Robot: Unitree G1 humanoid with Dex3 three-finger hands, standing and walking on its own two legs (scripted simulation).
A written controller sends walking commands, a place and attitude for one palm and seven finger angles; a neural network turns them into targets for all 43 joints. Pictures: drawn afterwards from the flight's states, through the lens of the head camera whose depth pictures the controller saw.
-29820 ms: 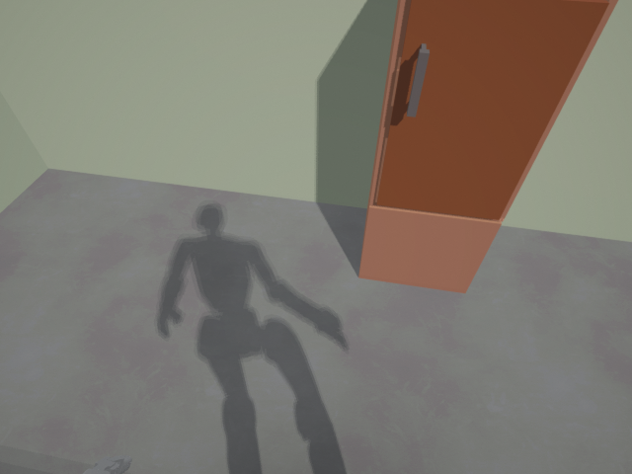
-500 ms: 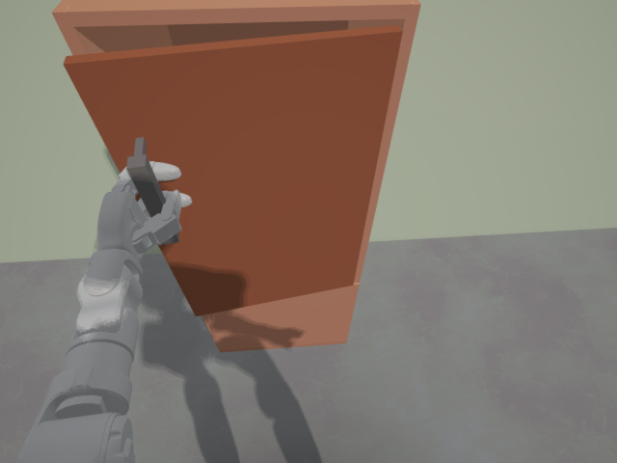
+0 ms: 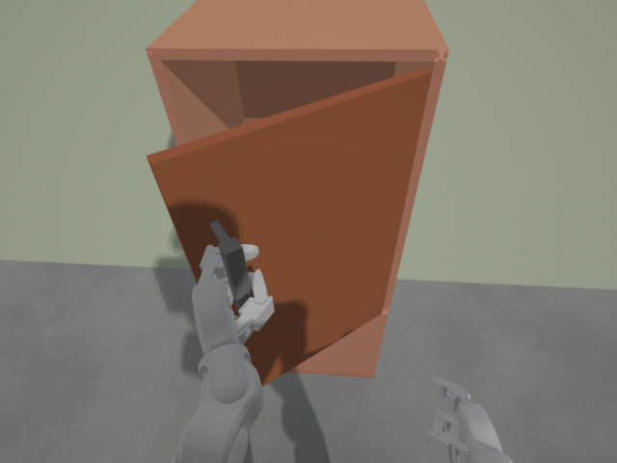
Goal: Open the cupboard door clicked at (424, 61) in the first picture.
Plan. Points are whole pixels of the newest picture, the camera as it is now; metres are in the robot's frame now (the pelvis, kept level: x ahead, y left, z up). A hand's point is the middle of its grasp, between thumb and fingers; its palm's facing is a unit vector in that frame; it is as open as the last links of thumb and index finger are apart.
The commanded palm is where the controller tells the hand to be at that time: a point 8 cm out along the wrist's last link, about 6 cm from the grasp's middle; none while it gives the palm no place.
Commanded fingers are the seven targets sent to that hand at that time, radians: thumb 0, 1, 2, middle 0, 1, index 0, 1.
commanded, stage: pull the door open along its arc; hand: left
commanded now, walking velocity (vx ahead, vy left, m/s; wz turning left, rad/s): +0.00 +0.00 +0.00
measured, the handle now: (233, 274) +0.33 +0.12 +0.10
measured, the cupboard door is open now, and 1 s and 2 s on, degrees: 37 41 46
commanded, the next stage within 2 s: open thumb and fingers to let go in 0.14 s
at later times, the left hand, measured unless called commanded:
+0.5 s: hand (269, 316) +0.27 +0.07 +0.10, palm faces +0.37 -0.93 -0.01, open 7.3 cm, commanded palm +0.21 +0.09 +0.10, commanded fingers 0.00 -0.08 0.48 -0.33 -1.25 -0.33 -1.25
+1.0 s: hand (270, 319) +0.26 +0.06 +0.10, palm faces +0.29 -0.96 -0.02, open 14.8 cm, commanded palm +0.21 +0.09 +0.10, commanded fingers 0.00 -0.50 0.30 -0.16 -0.35 -0.16 -0.35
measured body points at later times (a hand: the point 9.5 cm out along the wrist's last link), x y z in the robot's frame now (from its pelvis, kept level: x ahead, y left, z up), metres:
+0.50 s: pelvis +0.00 -0.02 +0.00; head -0.01 -0.05 +0.45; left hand +0.24 +0.11 +0.10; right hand +0.19 -0.23 -0.09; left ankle +0.01 +0.13 -0.71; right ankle -0.02 -0.09 -0.71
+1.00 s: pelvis +0.00 +0.00 +0.00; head -0.01 -0.02 +0.45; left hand +0.24 +0.11 +0.10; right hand +0.19 -0.21 -0.09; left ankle +0.01 +0.13 -0.71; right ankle -0.02 -0.09 -0.71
